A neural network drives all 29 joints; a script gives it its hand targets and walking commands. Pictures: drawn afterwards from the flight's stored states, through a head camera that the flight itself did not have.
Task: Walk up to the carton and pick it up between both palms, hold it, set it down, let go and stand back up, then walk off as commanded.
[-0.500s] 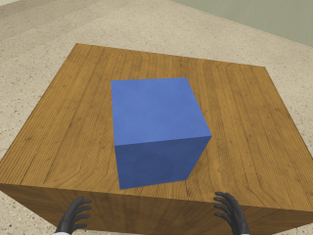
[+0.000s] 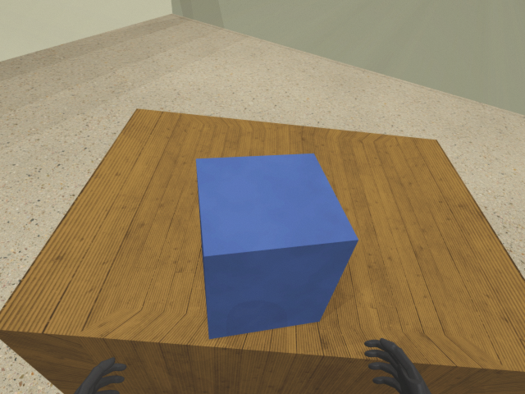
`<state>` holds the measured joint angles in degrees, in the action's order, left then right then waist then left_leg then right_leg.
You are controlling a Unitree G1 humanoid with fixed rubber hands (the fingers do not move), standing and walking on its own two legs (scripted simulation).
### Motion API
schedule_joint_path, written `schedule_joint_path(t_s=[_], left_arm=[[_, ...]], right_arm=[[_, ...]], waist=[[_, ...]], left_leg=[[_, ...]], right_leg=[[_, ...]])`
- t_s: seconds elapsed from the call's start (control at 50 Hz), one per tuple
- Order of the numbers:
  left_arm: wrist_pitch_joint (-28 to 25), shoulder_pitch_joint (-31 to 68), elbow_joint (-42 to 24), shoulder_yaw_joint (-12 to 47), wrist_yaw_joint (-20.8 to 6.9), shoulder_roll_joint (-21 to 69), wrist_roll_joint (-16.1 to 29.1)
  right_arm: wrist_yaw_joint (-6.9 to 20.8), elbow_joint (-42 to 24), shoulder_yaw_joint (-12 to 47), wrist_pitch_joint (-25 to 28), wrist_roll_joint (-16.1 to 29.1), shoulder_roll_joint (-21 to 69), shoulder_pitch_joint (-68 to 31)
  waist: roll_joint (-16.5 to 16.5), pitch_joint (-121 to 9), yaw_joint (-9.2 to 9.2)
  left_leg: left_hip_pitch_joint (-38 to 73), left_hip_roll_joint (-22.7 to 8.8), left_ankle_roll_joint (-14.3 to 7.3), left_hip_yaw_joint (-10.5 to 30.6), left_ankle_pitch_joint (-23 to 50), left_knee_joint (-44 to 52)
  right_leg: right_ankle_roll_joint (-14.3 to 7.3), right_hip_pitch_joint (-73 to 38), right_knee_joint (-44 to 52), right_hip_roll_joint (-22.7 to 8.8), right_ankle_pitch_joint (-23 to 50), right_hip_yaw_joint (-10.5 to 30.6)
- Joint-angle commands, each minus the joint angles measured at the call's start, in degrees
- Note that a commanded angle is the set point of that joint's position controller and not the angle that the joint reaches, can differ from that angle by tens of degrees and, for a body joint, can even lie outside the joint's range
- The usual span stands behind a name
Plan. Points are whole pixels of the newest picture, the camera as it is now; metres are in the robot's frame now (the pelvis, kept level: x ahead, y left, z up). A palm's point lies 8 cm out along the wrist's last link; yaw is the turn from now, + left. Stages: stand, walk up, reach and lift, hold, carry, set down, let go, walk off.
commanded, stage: stand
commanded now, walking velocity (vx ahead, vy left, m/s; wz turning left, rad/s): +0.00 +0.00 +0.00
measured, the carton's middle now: (261, 245) +0.39 +0.02 +0.02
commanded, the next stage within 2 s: walk off in 1.66 s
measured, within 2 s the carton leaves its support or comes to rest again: neither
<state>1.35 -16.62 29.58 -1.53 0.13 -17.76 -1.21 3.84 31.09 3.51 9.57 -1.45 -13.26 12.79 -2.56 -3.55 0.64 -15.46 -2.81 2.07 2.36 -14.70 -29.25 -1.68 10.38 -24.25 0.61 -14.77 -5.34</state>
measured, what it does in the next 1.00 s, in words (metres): stands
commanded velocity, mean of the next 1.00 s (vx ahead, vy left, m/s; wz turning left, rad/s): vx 0.00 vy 0.00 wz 0.00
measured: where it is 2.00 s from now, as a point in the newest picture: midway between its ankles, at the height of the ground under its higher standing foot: outside the picture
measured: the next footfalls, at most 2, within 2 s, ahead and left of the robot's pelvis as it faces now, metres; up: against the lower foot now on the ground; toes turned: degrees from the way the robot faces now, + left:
none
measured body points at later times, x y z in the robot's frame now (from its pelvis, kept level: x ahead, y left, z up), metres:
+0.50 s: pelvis +0.01 +0.02 +0.00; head +0.00 +0.05 +0.45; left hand +0.12 +0.29 -0.11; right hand +0.19 -0.21 -0.04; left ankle +0.01 +0.14 -0.74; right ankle -0.02 -0.11 -0.74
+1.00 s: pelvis +0.01 +0.02 +0.00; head +0.00 +0.05 +0.45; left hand +0.12 +0.30 -0.11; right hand +0.19 -0.21 -0.04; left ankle +0.01 +0.14 -0.74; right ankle -0.02 -0.11 -0.74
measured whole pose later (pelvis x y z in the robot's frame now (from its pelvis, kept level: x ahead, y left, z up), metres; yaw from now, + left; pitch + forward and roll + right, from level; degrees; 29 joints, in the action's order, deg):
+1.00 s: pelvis +0.01 +0.02 +0.00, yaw +1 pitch +1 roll -2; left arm -0.6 -16.6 38.1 -1.6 -0.4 -18.6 -1.2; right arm 3.3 28.3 3.5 7.6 -1.4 -16.6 14.4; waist -1.9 -3.1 0.6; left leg -15.7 -1.2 0.4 2.3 -15.4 -30.1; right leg -1.3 10.0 -24.2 -0.9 -15.3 -5.4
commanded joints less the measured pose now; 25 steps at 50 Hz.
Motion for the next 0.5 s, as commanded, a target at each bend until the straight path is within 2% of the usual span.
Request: schedule_joint_path(t_s=[0.0, 0.04, 0.08, 0.1, 0.14, 0.16, 0.18, 0.22, 0.3, 0.32, 0.4, 0.44, 0.48], left_arm=[[-4.27, 1.42, 2.21, -5.11, -1.41, -11.68, -1.68], [-4.44, 2.01, 3.20, -5.08, -1.40, -12.20, -1.59], [-4.41, 1.99, 3.62, -5.25, -1.29, -13.14, -1.45], [-4.42, 2.39, 4.17, -5.38, -1.41, -12.83, -1.28], [-4.35, 2.54, 4.99, -5.51, -1.23, -13.81, -1.27], [-4.25, 3.45, 5.03, -5.38, -1.23, -13.18, -1.16], [-4.27, 3.28, 5.42, -5.38, -1.18, -13.12, -1.09], [-4.23, 2.09, 6.30, -5.17, -1.20, -13.29, -0.86], [-4.24, 3.13, 6.93, -5.45, -1.16, -13.45, -0.95], [-4.22, 2.36, 7.11, -5.12, -1.22, -12.97, -0.78], [-4.15, 2.41, 7.84, -5.09, -1.19, -13.43, -1.00], [-4.31, 2.68, 7.96, -5.39, -1.09, -14.34, -1.00], [-4.49, 2.45, 8.11, -5.06, -1.18, -14.03, -0.75]], right_arm=[[-4.50, 0.90, -7.98, -4.80, -2.37, -17.86, 0.74], [-4.60, 0.16, -7.96, -4.89, -2.08, -17.57, 0.04], [-4.72, -0.53, -7.73, -4.93, -1.44, -17.45, -0.12], [-4.73, -0.78, -7.76, -4.77, -1.57, -17.66, -0.14], [-5.06, -1.01, -7.70, -5.00, -1.17, -17.47, 0.98], [-4.96, -1.38, -7.74, -5.02, -0.95, -17.83, 0.03], [-5.11, -1.56, -7.74, -5.03, -1.13, -17.86, 0.25], [-5.14, -1.51, -7.60, -5.12, -0.86, -17.74, 0.92], [-5.24, -1.54, -7.62, -5.39, -1.11, -18.27, 0.54], [-5.26, -1.19, -7.54, -5.48, -0.98, -18.70, 0.36], [-5.15, -1.06, -7.43, -5.71, -1.00, -18.18, 0.22], [-5.21, -0.98, -7.32, -5.76, -0.77, -17.59, 0.28], [-5.14, -0.76, -7.44, -5.87, -0.85, -18.60, -0.22]], waist=[[9.34, 6.07, 0.37], [10.27, 4.83, 0.33], [9.85, 2.58, 0.67], [11.53, 2.09, 0.69], [9.98, 0.29, 0.42], [10.99, 0.83, 0.42], [9.95, 0.70, 0.48], [10.21, 0.77, 0.84], [11.17, 1.09, 0.42], [10.90, 0.30, 1.05], [11.57, 3.30, 0.35], [10.53, 2.85, -0.05], [11.21, 3.10, 0.34]], left_leg=[[-6.02, -2.22, -4.56, 3.47, -6.64, 4.34], [-4.99, -2.44, -4.45, 3.55, -1.88, 4.09], [-3.12, -2.81, -4.52, 3.11, 4.90, 2.95], [-2.53, -2.45, -4.42, 3.03, 6.17, 2.71], [-0.61, -2.49, -4.52, 3.11, 8.65, 2.43], [-1.29, -2.75, -4.72, 3.20, 9.77, 2.20], [-0.63, -2.63, -4.85, 3.58, 9.65, 2.12], [-0.75, -2.61, -4.94, 3.51, 9.92, 2.05], [-0.96, -2.45, -5.00, 3.41, 7.37, 2.71], [-0.57, -2.38, -4.88, 3.38, 7.09, 2.74], [-2.65, -2.30, -4.72, 3.93, 3.05, 3.88], [-2.17, -2.44, -4.66, 4.03, 3.33, 3.92], [-1.92, -2.38, -4.76, 4.41, 2.76, 4.14]], right_leg=[[-0.67, 4.03, 1.87, -5.36, -7.93, 7.28], [-1.02, 1.84, 0.90, -5.27, -2.43, 6.87], [-1.18, -0.23, 0.27, -5.56, 1.54, 6.65], [-1.22, -0.88, 0.55, -5.71, 2.29, 6.60], [-1.14, -1.59, -0.29, -5.69, 3.68, 6.35], [-1.31, -1.49, -0.24, -5.87, 4.82, 6.26], [-1.12, -1.45, 0.11, -5.76, 4.52, 6.20], [-0.97, -2.01, 0.20, -5.90, 4.88, 5.98], [-1.33, -1.03, 0.59, -6.20, 3.24, 6.49], [-1.00, -1.32, 0.47, -5.92, 3.20, 5.76], [-1.08, 0.02, 1.03, -5.98, 1.19, 5.96], [-1.28, -0.34, 0.93, -6.10, 0.86, 6.05], [-1.11, 0.35, 1.14, -6.29, 0.84, 6.04]])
